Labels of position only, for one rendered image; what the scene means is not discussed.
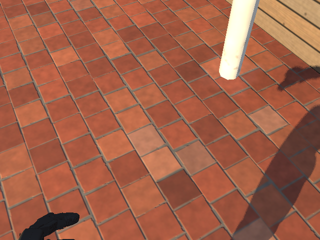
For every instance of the left robot hand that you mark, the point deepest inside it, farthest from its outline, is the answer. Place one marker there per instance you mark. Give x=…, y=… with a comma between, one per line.
x=48, y=224

